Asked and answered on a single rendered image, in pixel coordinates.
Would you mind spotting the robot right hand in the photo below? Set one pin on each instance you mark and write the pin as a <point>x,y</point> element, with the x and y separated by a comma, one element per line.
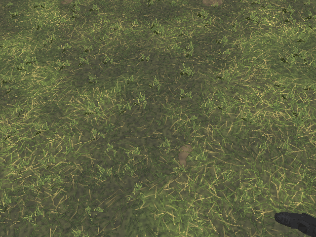
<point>303,222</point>

